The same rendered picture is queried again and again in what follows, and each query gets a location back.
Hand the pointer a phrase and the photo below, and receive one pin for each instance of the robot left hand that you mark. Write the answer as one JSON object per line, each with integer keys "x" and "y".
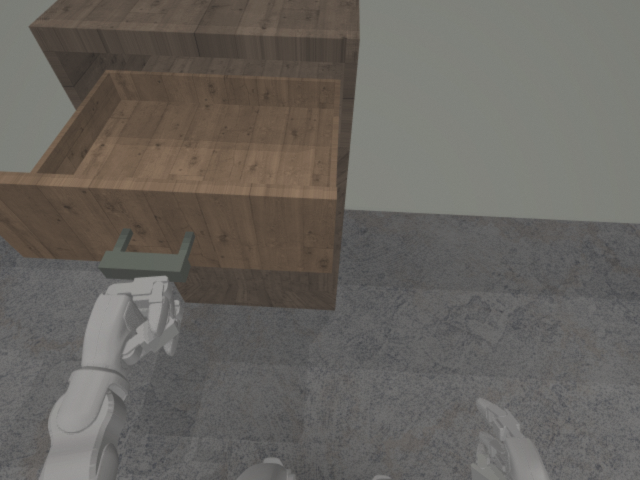
{"x": 115, "y": 318}

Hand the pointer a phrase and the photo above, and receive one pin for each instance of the handle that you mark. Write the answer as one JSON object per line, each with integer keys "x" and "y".
{"x": 118, "y": 264}

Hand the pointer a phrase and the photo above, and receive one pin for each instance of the robot left forearm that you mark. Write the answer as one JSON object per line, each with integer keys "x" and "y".
{"x": 84, "y": 426}

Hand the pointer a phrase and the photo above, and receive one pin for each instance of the drawer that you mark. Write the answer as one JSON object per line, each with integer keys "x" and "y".
{"x": 247, "y": 163}

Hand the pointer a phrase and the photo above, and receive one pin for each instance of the cabinet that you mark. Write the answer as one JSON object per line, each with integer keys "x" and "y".
{"x": 318, "y": 39}

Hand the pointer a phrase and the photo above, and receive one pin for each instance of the robot right hand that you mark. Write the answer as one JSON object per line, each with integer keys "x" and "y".
{"x": 516, "y": 459}

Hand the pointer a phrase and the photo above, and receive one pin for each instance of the left robot shin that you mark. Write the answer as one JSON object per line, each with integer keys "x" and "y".
{"x": 273, "y": 460}

